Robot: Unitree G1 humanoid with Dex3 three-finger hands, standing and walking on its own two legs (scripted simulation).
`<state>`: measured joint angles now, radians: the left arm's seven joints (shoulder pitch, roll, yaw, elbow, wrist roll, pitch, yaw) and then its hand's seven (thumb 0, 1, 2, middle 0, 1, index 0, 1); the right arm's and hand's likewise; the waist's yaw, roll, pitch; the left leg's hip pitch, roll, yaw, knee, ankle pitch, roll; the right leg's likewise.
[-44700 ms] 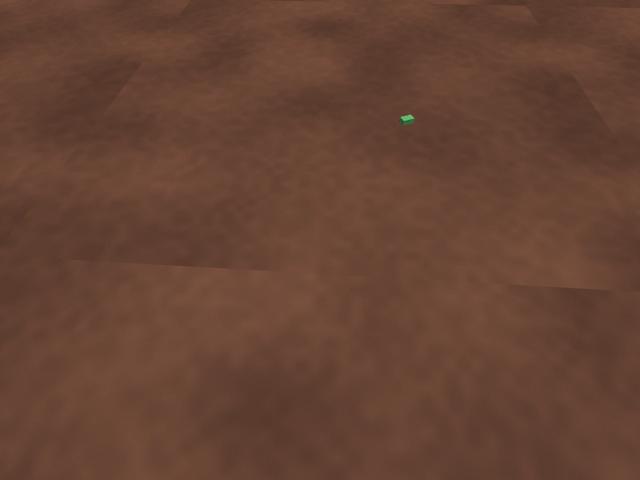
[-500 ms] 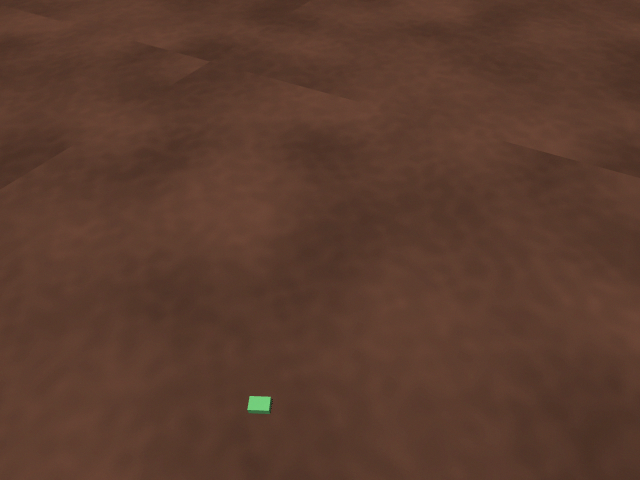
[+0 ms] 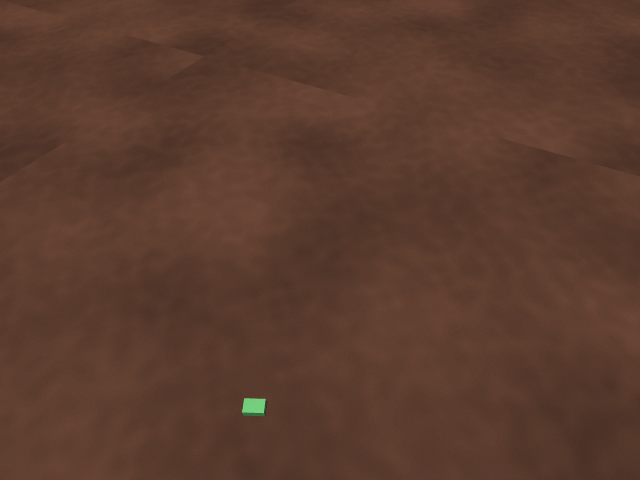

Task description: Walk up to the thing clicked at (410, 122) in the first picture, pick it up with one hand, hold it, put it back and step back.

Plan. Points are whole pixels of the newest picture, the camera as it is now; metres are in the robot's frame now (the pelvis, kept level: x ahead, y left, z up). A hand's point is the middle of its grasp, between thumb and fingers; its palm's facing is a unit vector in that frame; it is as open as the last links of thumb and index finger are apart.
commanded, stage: stand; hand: left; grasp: from above
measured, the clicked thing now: (254, 407) +0.46 +0.24 -0.77
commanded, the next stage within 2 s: step back in 0.62 s
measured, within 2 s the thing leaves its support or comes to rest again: neither
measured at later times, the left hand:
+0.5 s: hand out of the picture +0.08 +0.24 -0.15, palm faces +0.00 -0.94 -0.34, open 7.4 cm
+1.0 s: hand out of the picture +0.09 +0.31 -0.18, palm faces -0.03 -0.93 -0.36, open 7.4 cm
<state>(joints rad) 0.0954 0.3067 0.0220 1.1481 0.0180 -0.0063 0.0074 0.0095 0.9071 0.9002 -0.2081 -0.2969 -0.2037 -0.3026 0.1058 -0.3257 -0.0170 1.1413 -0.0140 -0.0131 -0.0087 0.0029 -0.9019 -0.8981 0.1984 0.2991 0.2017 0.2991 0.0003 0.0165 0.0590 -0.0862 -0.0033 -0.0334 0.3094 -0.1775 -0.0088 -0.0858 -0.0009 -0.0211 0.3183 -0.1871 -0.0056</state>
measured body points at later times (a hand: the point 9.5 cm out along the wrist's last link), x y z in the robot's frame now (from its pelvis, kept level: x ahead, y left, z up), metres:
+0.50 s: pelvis +0.01 -0.01 +0.00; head +0.02 -0.01 +0.45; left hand +0.08 +0.29 -0.13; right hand +0.08 -0.30 -0.14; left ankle +0.00 +0.13 -0.75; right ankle -0.01 -0.11 -0.75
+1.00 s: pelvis -0.05 +0.05 -0.02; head +0.03 +0.07 +0.42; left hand +0.10 +0.36 -0.16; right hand +0.01 -0.28 -0.14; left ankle -0.07 +0.15 -0.75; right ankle -0.02 -0.11 -0.73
